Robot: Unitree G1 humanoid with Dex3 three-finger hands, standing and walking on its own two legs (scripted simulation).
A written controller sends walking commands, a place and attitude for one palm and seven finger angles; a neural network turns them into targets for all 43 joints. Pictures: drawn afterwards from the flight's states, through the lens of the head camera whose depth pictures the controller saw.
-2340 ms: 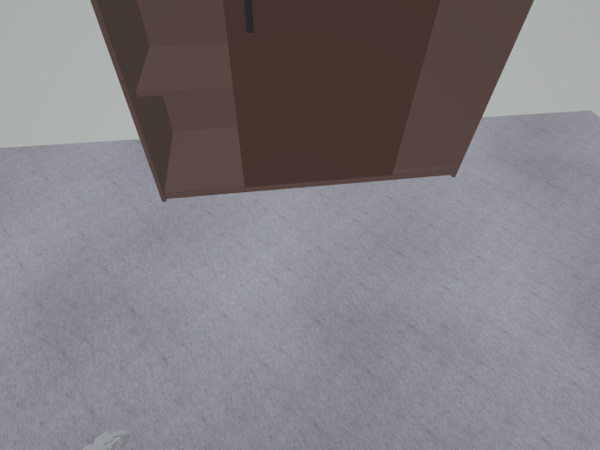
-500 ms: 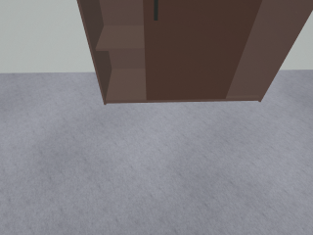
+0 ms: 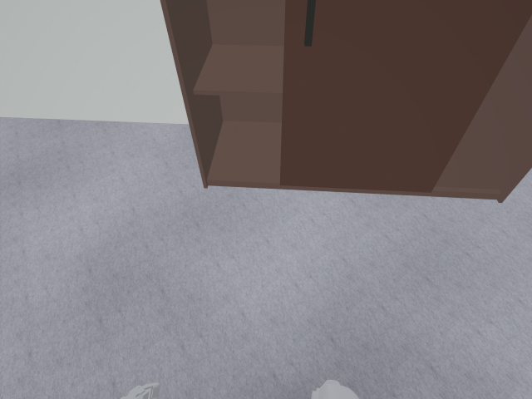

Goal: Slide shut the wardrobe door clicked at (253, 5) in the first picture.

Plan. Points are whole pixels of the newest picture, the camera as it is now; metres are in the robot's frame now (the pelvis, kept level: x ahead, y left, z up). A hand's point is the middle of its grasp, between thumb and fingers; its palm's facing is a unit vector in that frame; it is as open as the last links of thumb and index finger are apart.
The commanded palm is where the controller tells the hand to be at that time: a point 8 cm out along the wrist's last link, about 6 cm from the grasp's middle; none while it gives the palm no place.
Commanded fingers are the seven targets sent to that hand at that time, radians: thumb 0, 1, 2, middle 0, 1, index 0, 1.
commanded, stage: walk to a spot facing it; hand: right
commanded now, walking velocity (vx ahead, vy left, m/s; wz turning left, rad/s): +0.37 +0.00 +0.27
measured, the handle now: out of the picture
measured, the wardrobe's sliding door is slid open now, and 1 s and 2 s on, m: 0.38 0.38 0.38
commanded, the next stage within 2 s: turn to face it in 0.66 s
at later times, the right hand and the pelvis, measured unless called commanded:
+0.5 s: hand (374, 306) +0.33 -0.21 -0.16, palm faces -0.21 +0.96 -0.16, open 7.4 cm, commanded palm none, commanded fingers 0.00 -0.90 -0.90 0.20 0.30 0.20 0.30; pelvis +0.20 -0.04 +0.01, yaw +14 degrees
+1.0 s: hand (311, 228) +0.52 -0.09 -0.16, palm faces -0.35 +0.91 -0.23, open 7.3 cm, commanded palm none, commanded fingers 0.00 -0.90 -0.90 0.20 0.30 0.20 0.30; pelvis +0.38 +0.05 +0.00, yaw +22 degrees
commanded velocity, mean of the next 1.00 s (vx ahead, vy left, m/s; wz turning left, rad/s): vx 0.22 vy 0.00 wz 0.23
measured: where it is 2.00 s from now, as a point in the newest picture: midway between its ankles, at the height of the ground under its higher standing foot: (252, 348)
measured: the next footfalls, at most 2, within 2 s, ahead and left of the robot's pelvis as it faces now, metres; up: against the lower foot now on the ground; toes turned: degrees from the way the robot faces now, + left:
right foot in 0.06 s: +0.18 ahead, -0.13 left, +0.00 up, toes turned -7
left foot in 0.68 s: +0.40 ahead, +0.13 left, +0.00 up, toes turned +28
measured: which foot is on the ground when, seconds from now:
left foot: down 0.00-0.08, up 0.10-0.66, down 0.68-1.00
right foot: up 0.00-0.04, down 0.06-0.68, up 0.70-1.00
